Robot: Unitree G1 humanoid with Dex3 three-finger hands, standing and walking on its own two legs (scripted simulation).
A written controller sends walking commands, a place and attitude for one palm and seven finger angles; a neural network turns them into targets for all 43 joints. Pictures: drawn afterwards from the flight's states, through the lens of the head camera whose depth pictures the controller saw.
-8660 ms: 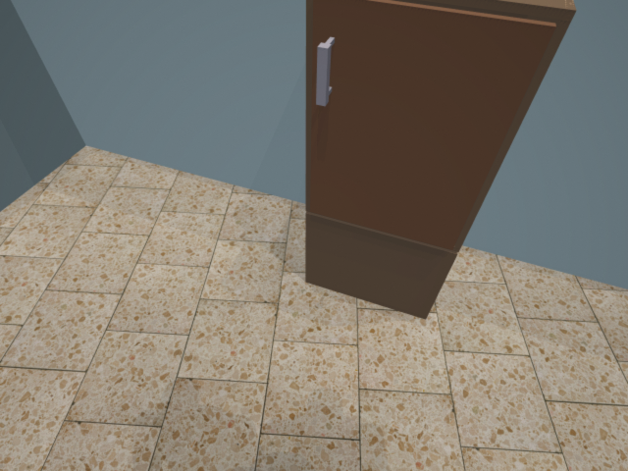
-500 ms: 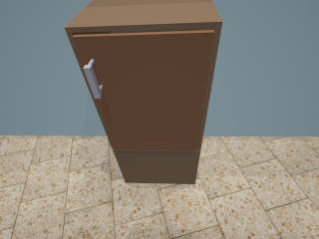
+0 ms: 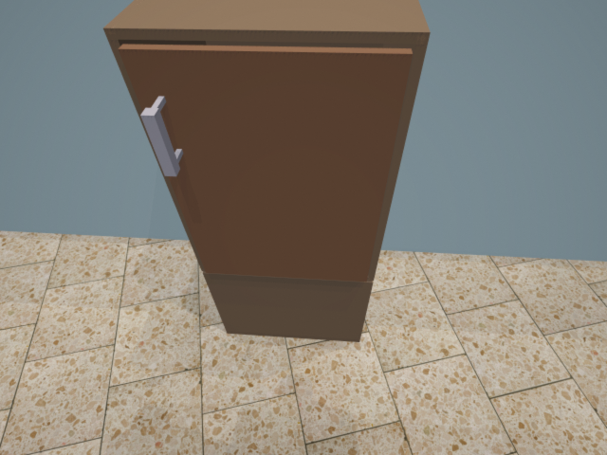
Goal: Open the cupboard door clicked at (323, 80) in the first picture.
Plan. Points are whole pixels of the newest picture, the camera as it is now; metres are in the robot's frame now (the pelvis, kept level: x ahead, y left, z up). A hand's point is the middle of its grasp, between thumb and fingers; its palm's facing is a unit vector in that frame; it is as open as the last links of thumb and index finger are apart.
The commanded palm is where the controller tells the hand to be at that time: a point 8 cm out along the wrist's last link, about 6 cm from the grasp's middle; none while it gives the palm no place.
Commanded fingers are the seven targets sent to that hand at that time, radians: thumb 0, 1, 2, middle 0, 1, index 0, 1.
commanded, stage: come to a stop and stand still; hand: left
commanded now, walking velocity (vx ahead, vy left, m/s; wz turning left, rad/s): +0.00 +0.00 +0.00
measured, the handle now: (166, 136) +0.57 +0.27 +0.11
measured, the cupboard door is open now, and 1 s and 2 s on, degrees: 0 0 0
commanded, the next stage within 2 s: look again from close up in 0.16 s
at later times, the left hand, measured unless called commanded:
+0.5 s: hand out of the picture +0.02 +0.18 -0.17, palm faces +0.04 -0.98 -0.20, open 7.3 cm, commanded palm none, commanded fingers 0.00 0.90 0.90 -0.20 -0.30 -0.20 -0.30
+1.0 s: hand out of the picture +0.13 +0.21 -0.09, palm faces +0.25 -0.95 -0.18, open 7.4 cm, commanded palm +0.12 +0.25 -0.06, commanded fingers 0.00 0.74 0.83 -0.21 -0.41 -0.21 -0.41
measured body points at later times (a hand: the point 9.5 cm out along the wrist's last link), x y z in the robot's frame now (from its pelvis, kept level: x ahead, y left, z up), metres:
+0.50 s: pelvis +0.01 +0.01 +0.00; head +0.03 +0.00 +0.45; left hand +0.02 +0.23 -0.15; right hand +0.00 -0.21 -0.16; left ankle -0.04 +0.14 -0.74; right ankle +0.02 -0.07 -0.74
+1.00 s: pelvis +0.01 +0.02 +0.00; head +0.02 +0.00 +0.45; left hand +0.11 +0.26 -0.08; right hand +0.06 -0.22 -0.15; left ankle -0.04 +0.14 -0.74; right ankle +0.02 -0.07 -0.74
